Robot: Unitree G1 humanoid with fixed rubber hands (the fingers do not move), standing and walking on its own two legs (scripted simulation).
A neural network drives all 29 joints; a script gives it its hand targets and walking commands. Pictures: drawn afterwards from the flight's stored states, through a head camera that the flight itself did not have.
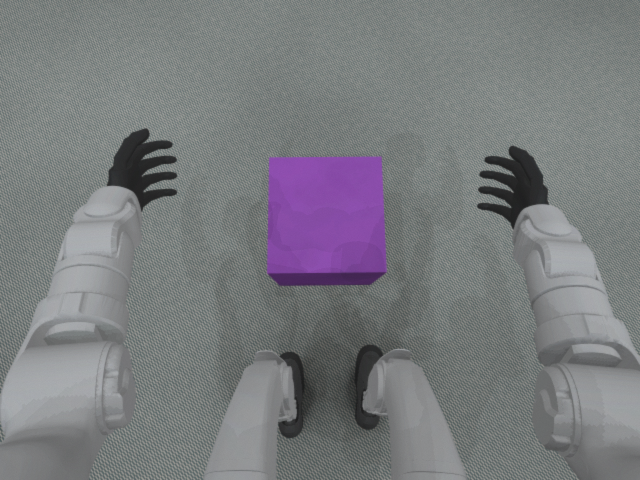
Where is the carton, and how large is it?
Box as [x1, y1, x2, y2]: [267, 157, 386, 285]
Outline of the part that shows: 269,157 267,273 280,285 370,284 386,271 381,157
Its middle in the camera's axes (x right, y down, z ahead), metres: +0.01 -0.04 +0.95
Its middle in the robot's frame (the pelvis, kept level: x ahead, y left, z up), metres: +0.52 +0.01 -0.54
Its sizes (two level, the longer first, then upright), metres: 0.256 0.247 0.266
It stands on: the floor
